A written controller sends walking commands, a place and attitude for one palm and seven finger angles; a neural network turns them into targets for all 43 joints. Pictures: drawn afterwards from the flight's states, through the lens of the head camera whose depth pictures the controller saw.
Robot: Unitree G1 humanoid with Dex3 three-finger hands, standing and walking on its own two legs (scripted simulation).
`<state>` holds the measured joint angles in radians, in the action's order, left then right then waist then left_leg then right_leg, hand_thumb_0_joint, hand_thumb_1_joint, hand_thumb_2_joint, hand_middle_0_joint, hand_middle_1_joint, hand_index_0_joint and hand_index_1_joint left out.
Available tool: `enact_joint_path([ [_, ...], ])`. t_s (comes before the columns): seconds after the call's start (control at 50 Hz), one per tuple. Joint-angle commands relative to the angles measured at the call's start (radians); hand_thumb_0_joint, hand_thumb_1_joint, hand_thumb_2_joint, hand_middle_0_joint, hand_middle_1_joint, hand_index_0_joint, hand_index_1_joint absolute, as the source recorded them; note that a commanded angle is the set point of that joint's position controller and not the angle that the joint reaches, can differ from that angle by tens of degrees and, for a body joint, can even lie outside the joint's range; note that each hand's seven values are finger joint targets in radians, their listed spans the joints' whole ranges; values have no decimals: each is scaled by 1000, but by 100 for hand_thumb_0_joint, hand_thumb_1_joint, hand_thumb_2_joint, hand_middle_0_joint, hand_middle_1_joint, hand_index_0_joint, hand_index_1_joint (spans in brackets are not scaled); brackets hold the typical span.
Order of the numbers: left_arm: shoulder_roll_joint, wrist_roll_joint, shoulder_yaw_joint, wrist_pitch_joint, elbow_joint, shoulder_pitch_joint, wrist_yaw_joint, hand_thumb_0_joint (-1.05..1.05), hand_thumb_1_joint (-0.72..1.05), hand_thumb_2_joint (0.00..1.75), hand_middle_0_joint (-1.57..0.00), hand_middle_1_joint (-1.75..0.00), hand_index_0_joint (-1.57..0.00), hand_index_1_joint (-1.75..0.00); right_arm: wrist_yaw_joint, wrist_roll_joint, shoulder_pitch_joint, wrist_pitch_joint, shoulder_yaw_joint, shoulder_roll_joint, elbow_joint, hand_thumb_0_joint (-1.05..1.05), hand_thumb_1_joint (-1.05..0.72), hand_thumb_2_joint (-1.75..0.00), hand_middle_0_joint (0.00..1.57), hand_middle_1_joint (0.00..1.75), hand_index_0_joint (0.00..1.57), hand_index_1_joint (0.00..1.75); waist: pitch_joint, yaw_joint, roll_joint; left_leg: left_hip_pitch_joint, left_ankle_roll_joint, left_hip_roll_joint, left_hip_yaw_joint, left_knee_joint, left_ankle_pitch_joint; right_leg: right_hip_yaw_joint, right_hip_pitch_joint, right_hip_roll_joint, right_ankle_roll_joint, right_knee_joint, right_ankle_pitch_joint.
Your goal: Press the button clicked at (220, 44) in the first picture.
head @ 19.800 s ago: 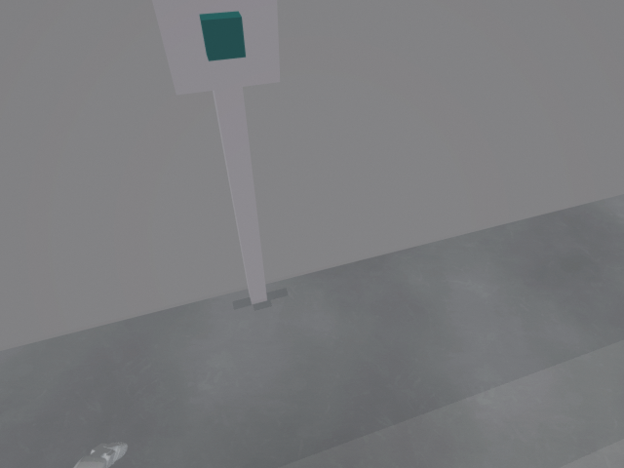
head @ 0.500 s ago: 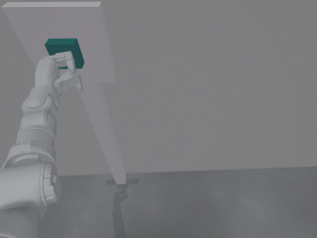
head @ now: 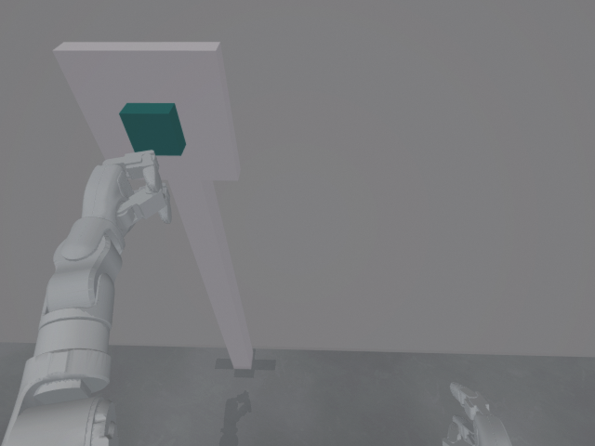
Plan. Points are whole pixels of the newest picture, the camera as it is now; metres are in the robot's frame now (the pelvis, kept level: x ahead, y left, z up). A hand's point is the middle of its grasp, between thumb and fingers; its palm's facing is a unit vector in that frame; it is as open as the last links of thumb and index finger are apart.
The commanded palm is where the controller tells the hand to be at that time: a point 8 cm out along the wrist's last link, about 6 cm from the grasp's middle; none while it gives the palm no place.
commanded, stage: pull the fist back off the button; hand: left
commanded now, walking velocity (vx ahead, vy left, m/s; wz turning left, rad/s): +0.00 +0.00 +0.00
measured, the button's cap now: (155, 128) +0.49 +0.24 +0.20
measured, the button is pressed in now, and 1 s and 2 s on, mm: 0 0 0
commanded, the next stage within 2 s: draw the hand back to the body in 0.26 s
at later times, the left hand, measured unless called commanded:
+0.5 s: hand (151, 212) +0.34 +0.20 +0.18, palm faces +0.06 -1.00 -0.02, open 3.1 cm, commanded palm +0.29 +0.26 +0.17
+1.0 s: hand (103, 280) +0.24 +0.22 +0.17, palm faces +0.27 -0.94 -0.20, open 3.1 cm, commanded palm +0.20 +0.27 +0.17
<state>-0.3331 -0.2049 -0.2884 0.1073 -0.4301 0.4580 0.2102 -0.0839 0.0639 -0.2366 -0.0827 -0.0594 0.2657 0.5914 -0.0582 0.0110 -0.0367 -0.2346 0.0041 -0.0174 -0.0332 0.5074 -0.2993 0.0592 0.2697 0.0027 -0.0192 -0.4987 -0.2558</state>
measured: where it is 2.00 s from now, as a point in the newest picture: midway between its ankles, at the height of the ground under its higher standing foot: outside the picture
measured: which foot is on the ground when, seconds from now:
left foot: down 0.00-1.00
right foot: down 0.00-1.00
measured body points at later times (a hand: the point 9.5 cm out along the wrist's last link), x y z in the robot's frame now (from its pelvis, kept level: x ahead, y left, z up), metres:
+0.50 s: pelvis +0.00 +0.00 +0.00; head -0.03 -0.02 +0.45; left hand +0.33 +0.26 +0.18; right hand +0.18 -0.22 -0.08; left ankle -0.02 +0.12 -0.74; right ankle +0.00 -0.11 -0.74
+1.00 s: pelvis -0.02 +0.00 +0.00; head -0.05 -0.02 +0.45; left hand +0.22 +0.27 +0.18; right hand +0.18 -0.22 -0.06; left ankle -0.02 +0.12 -0.74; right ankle +0.00 -0.11 -0.74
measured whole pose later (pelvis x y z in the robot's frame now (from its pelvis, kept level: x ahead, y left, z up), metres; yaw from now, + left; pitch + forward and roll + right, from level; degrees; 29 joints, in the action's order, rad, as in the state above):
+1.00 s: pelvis -0.02 +0.00 +0.00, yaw +1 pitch -4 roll +0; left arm -0.31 -0.14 -0.25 0.06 0.16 -0.08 0.02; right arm -0.09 0.01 -0.17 -0.13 -0.07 0.24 0.61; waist 0.00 0.04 -0.05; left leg -0.13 0.00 -0.02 -0.02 0.46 -0.25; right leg 0.07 0.16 0.00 -0.02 -0.43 -0.21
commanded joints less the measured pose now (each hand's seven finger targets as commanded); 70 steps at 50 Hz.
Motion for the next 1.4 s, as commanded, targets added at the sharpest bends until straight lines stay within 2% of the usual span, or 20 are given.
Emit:
enact_joint_path([
  [0.0,-202,-40,-56,-35,341,328,10,0,90,90,-130,-150,-130,-150,-11,3,94,-48,52,110,-153,0,-90,-90,20,30,20,30,-287,5,23,107,31,15,20,-30,387,-23,-173,-2,-7,20,443],
  [0.08,-188,-48,-60,3,406,218,18,0,90,90,-130,-150,-130,-150,-9,5,126,-41,48,102,-163,0,-90,-90,20,30,20,30,-241,19,17,108,28,18,19,-34,391,-16,-169,-3,-8,24,437],
  [0.18,-119,-48,20,49,489,265,10,0,90,90,-130,-150,-130,-150,-19,5,153,-36,41,98,-161,0,-90,-90,20,30,20,30,-174,-13,5,116,28,21,30,-41,324,-8,-111,-6,-5,45,352],
  [0.22,-168,-44,-20,59,484,285,-5,0,90,90,-130,-150,-130,-150,-28,2,156,-33,38,100,-153,0,-90,-90,20,30,20,30,-172,-11,-3,111,27,23,39,-50,286,-10,-106,-6,-6,56,301],
  [0.34,-172,-34,-21,47,449,327,-30,0,90,90,-130,-150,-130,-150,-40,-7,162,-33,30,93,-137,0,-90,-90,20,30,20,30,-215,-7,-20,125,24,28,46,-52,280,-14,-122,-1,-10,59,279],
  [0.4,-205,-42,-80,41,436,180,-19,0,90,90,-130,-150,-130,-150,-31,-10,164,-30,32,92,-149,0,-90,-90,20,30,20,30,-269,31,-2,115,22,27,39,-56,325,-13,-192,2,-13,45,339],
  [0.44,-164,-48,-50,47,457,126,-2,0,90,90,-130,-150,-130,-150,-21,-6,172,-29,30,89,-162,0,-90,-90,20,30,20,30,-247,35,-1,105,19,26,33,-61,343,-9,-198,3,-12,41,372],
  [0.48,-183,-62,-85,60,454,29,7,0,90,90,-130,-150,-130,-150,-14,-2,176,-28,32,94,-170,0,-90,-90,20,30,20,30,-219,49,50,76,19,20,34,-70,325,-6,-207,-1,-11,45,356],
  [0.54,-181,-68,-85,81,514,23,13,0,90,90,-130,-150,-130,-150,-16,5,193,-23,32,95,-180,0,-90,-90,20,30,20,30,-150,37,38,62,22,19,28,-86,254,-9,-162,-4,-6,68,277],
  [0.64,-177,-72,-82,54,684,25,-1,0,90,90,-130,-150,-130,-150,-22,-3,201,-56,31,88,-190,0,-90,-90,20,30,20,30,-158,34,-34,103,23,23,35,-89,244,-14,-149,-7,-8,78,231],
  [0.72,-173,-77,-72,40,701,11,5,0,90,90,-130,-150,-130,-150,-34,-3,195,-79,30,90,-169,0,-90,-90,20,30,20,30,-117,19,-38,105,23,22,42,-97,181,-12,-117,-11,-4,100,149],
  [0.84,-149,-95,-62,79,705,-130,37,0,90,90,-130,-150,-130,-150,-40,-1,201,-101,28,93,-168,0,-90,-90,20,30,20,30,-95,31,-17,90,22,25,52,-103,136,-6,-109,-10,-1,110,99],
  [0.86,-230,37,-69,-48,844,-143,-120,0,90,90,-130,-150,-130,-150,-29,-45,197,-119,37,85,-162,0,-90,-90,20,30,20,30,-8,36,-20,65,27,22,32,-118,125,-33,-103,1,2,162,68],
  [0.9,-124,53,-26,-103,742,-337,-213,0,90,90,-130,-150,-130,-150,-19,-57,199,-117,35,82,-127,0,-90,-90,20,30,20,30,45,34,70,39,26,13,37,-134,78,-31,-99,9,4,178,9],
  [0.92,-125,65,-30,-119,756,-390,-234,0,90,90,-130,-150,-130,-150,-14,-56,193,-105,38,79,-123,0,-90,-90,20,30,20,30,36,38,80,51,27,8,34,-138,89,-32,-117,7,3,179,16],
  [0.96,-140,86,-35,-161,820,-382,-266,0,90,90,-130,-150,-130,-150,-9,-60,197,-92,41,75,-121,0,-90,-90,20,30,20,30,-15,37,12,84,27,11,24,-149,100,-42,-157,12,2,179,34],
  [0.98,-151,93,-42,-180,830,-390,-279,0,90,90,-130,-150,-130,-150,-8,-63,196,-89,45,76,-113,0,-90,-90,20,30,20,30,-23,37,25,91,28,11,21,-152,102,-45,-171,11,2,190,33],
  [1.06,-156,128,-42,-235,930,-390,-317,0,90,90,-130,-150,-130,-150,-11,-69,203,-86,49,62,-107,0,-90,-90,20,30,20,30,-69,33,-86,148,26,16,13,-163,138,-50,-204,15,-3,198,74],
  [1.28,-113,146,-47,-266,947,-722,-326,0,90,90,-130,-150,-130,-150,3,-80,202,-65,69,65,-102,0,-90,-90,20,30,20,30,27,52,40,132,27,3,23,-179,237,-37,-226,3,-1,200,157],
  [1.38,-127,151,-74,-273,1022,-808,-326,0,90,90,-130,-150,-130,-150,5,-81,201,-54,71,56,-120,0,-90,-90,20,30,20,30,30,59,12,128,21,-1,23,-174,247,-38,-225,0,-2,194,166],
])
